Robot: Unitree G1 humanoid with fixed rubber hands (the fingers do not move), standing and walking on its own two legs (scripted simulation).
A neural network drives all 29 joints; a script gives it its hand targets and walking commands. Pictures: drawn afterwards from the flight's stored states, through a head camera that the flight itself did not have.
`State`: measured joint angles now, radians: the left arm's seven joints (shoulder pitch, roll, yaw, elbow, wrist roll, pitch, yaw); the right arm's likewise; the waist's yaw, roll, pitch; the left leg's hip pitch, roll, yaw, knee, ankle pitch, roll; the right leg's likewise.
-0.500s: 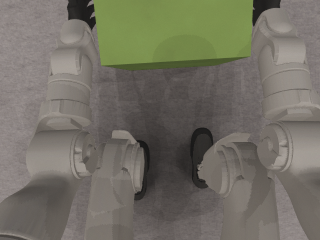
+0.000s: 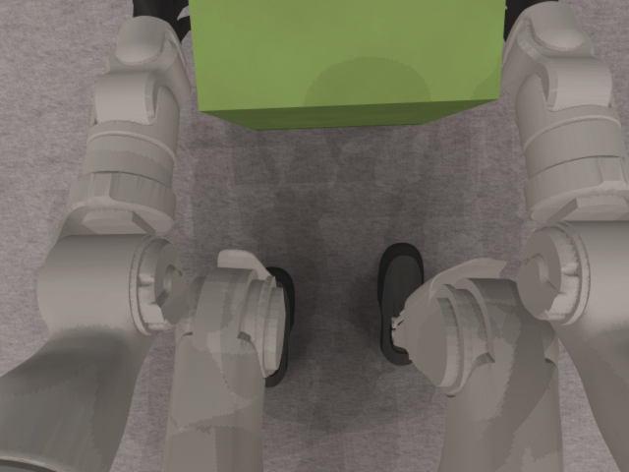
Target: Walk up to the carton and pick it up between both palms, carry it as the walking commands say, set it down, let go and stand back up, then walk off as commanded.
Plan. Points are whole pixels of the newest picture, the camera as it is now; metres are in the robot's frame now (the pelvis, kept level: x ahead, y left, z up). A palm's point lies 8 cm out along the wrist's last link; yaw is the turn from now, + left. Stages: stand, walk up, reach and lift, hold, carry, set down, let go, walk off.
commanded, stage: set down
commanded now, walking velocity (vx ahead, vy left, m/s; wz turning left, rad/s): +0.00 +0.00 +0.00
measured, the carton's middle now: (340, 44) +0.54 -0.01 -0.23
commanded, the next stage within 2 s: none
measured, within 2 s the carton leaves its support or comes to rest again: neither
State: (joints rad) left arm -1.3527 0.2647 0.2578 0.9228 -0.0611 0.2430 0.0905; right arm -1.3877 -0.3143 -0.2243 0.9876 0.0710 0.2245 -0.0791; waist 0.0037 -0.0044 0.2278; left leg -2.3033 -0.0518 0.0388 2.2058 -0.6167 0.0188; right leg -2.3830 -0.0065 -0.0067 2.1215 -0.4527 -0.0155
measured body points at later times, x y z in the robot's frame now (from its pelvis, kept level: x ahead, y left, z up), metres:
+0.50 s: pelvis +0.00 +0.00 -0.01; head +0.36 +0.00 +0.26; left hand +0.56 +0.17 -0.16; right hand +0.56 -0.19 -0.16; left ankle +0.10 +0.10 -0.33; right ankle +0.14 -0.12 -0.33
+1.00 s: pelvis +0.00 +0.00 -0.01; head +0.36 +0.00 +0.25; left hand +0.56 +0.17 -0.16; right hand +0.56 -0.19 -0.17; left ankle +0.10 +0.10 -0.33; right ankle +0.14 -0.12 -0.33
